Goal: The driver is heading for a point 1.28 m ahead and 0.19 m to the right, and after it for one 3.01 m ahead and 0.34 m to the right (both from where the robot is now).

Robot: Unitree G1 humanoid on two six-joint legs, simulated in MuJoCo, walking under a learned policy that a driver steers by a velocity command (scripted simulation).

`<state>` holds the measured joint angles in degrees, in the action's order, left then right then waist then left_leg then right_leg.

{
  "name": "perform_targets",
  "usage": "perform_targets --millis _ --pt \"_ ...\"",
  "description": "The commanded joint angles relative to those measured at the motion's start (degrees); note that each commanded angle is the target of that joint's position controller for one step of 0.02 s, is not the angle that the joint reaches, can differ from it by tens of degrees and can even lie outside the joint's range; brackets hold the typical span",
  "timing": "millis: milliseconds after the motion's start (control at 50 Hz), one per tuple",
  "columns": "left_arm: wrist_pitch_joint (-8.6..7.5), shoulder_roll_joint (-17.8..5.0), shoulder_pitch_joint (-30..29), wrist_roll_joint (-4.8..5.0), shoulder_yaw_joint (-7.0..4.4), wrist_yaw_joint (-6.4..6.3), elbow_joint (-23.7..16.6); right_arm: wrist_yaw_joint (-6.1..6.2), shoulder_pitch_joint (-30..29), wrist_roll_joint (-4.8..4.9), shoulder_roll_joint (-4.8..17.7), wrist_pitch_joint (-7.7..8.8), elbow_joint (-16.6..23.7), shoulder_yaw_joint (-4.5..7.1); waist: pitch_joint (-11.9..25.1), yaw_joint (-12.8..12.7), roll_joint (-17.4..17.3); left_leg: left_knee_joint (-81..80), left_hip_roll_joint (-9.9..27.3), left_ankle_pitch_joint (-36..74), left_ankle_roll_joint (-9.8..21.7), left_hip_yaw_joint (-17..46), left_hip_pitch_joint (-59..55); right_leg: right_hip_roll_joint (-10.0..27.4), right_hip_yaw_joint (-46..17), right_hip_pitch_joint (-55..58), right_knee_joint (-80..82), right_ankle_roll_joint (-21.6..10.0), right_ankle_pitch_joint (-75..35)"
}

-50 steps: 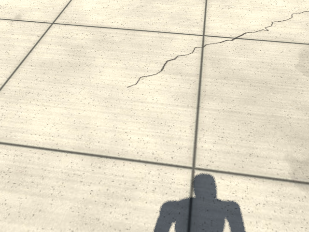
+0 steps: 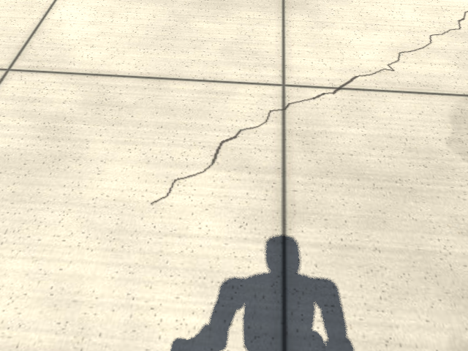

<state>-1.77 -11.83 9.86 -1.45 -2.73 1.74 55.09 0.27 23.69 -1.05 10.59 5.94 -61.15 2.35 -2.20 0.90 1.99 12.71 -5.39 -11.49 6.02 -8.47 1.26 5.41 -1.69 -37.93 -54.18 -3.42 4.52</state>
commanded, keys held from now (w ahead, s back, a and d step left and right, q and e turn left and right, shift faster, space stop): w+e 0.40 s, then w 0.60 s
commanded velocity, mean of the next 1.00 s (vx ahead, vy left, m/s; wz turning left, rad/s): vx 0.50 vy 0.00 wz -0.30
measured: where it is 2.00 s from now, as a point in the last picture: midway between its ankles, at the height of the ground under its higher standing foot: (298, 198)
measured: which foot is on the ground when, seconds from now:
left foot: down 0.00-0.26, up 0.28-0.74, down 0.76-1.00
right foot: up 0.00-0.22, down 0.24-0.78, up 0.80-1.00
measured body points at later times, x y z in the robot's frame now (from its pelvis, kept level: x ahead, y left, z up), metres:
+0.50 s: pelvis +0.28 -0.06 +0.00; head +0.31 -0.08 +0.45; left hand +0.36 +0.20 -0.14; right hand +0.36 -0.34 -0.13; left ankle +0.41 +0.10 -0.67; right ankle +0.25 -0.09 -0.75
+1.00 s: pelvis +0.58 -0.08 +0.00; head +0.60 -0.08 +0.45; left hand +0.73 +0.14 -0.14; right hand +0.52 -0.34 -0.13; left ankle +0.61 -0.02 -0.75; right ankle +0.53 -0.22 -0.67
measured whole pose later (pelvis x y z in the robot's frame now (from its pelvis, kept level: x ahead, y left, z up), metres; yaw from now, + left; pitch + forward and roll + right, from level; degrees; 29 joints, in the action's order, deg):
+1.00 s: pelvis +0.58 -0.08 +0.00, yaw -19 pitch +0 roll +0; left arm -2.7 -14.3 13.6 -2.2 -2.7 1.4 52.2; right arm -0.6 19.2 -0.7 12.9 5.0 -53.9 2.6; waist -2.2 0.2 2.2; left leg 18.5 -4.2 -9.4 5.4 -4.5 9.1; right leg 2.6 -1.7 -29.3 -61.7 -3.3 15.0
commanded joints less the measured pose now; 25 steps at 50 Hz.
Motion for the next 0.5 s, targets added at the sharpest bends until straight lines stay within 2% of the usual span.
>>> perform_targets --millis 20,100,140,180,200,220,240,260,280,300,320,340,360,380,400,440,500 --pt "-0.46 -1.0 -4.7 0.32 0.33 0.43 -3.9 0.44 1.2 0.20 5.6 1.05 2.5 0.50 -4.4 0.1 -4.5 -7.4 15.2 17.8 1.7 4.5 4.5 -1.0 3.2 0.5 8.0 0.3 -6.5" --pt "-0.69 -0.6 -11.1 0.15 0.91 0.66 -6.7 1.38 5.7 -0.02 5.9 0.85 1.0 0.36 -5.0 2.2 -4.8 -4.7 17.0 28.3 1.2 0.9 -3.9 -2.6 7.7 0.4 16.6 -1.3 -6.0" --pt "-0.86 -1.1 -11.1 -0.01 0.66 0.62 -7.4 1.89 5.8 -0.22 6.7 0.48 0.8 0.50 -4.1 1.4 -5.4 -0.3 18.2 39.8 0.8 -0.9 -8.1 -4.5 9.5 2.5 19.1 -2.9 -1.8" --pt "-0.86 -2.3 -6.9 -0.21 -0.04 0.22 -6.6 2.54 4.7 -0.33 8.3 0.03 1.0 0.89 -1.1 -1.0 -7.4 7.9 19.1 56.9 0.3 -2.5 -10.7 -8.0 11.7 8.3 19.5 -5.3 4.2" --pt "-0.95 -3.3 -2.3 -0.26 -0.65 0.01 -5.4 2.66 3.8 -0.53 9.2 -0.41 1.3 1.16 1.5 -3.1 -8.1 15.0 19.4 61.7 0.3 -3.2 -10.9 -9.8 12.2 12.9 20.1 -6.8 7.0" --pt "-1.21 -4.8 4.0 -0.46 -1.52 -0.11 -3.5 2.51 3.2 -0.58 9.9 -0.86 1.8 1.42 4.9 -5.6 -8.5 24.7 19.5 59.6 0.4 -3.5 -9.1 -11.1 11.6 20.1 22.7 -8.5 7.7" --pt "-1.48 -7.4 12.0 -1.25 -2.84 -0.43 -1.3 2.13 1.4 -0.18 10.3 -0.95 3.1 1.56 8.7 -10.0 -6.7 38.5 18.7 48.7 -0.6 -4.4 -0.3 -8.9 6.7 32.7 27.1 -11.1 6.7" --pt "-1.29 -13.4 16.1 -1.69 -4.65 -1.15 -1.4 1.26 1.7 0.64 6.3 -0.65 6.3 0.85 14.5 -9.7 2.9 59.2 13.0 13.1 -2.7 -5.0 18.2 6.9 -15.0 48.3 27.8 -17.0 8.6" --pt "-0.44 -15.5 14.5 -0.46 -5.11 -0.89 -2.1 0.32 -0.2 1.07 6.5 -0.10 9.7 1.18 17.8 -7.2 8.1 73.3 1.6 -19.5 -4.2 4.8 36.1 15.9 -42.5 56.5 36.4 -24.6 5.2" --pt "-0.02 -13.8 11.8 0.69 -4.72 -1.14 -1.8 -0.02 -6.5 0.30 8.2 0.54 11.1 1.40 10.0 -6.7 0.3 71.5 7.0 -13.1 -3.3 11.1 42.8 13.3 -33.2 51.6 38.0 -21.7 6.4" --pt "-0.10 -10.9 8.6 0.94 -4.03 -1.32 -2.3 -0.23 -8.1 0.69 8.1 1.26 12.0 1.26 4.7 -5.0 -2.0 66.6 9.1 -7.9 -3.4 10.7 41.7 11.6 -26.7 43.8 39.7 -18.9 3.0" --pt "-0.34 -8.4 5.9 0.79 -3.38 -1.43 -2.7 -0.09 -7.5 0.47 7.7 1.16 11.4 1.38 1.2 -2.1 -5.5 61.3 10.7 -6.0 -3.9 10.5 38.2 8.5 -21.6 37.1 40.9 -16.1 -3.1" --pt "-0.78 -7.2 4.8 1.22 -2.90 -1.80 -2.8 -0.04 -7.0 -0.69 7.4 0.16 11.6 1.38 0.2 -0.3 -5.4 58.0 11.6 -5.8 -5.0 10.5 34.8 5.8 -17.6 32.6 41.2 -14.6 -8.4" --pt "-1.32 -6.8 4.6 1.41 -2.58 -1.96 -3.0 -0.29 -5.8 -1.52 6.5 -1.09 11.6 1.21 0.9 0.8 -4.2 55.5 12.0 -5.6 -6.0 10.4 32.0 3.9 -14.7 30.3 41.5 -13.8 -11.1" --pt "-1.95 -7.4 5.6 1.61 -2.62 -1.95 -2.8 -0.53 -5.9 -1.86 6.1 -2.09 12.1 1.22 1.2 1.1 -3.4 53.8 11.8 -5.7 -6.9 9.7 31.3 2.9 -13.6 29.3 41.4 -13.8 -14.7" --pt "-2.67 -9.0 7.8 1.61 -2.85 -1.88 -2.3 -0.97 -7.8 -1.85 5.6 -3.24 13.2 1.04 1.1 1.1 -1.9 49.4 11.9 -2.6 -7.9 8.1 32.2 1.4 -10.7 28.3 42.3 -13.0 -18.4" --pt "-2.78 -8.5 12.1 1.53 -2.48 -1.67 -1.4 -1.35 -15.2 -1.49 5.9 -3.57 15.8 0.85 -0.4 -1.5 0.3 40.4 12.1 5.4 -8.2 6.5 35.1 -0.1 -8.9 30.1 43.4 -10.0 -21.5"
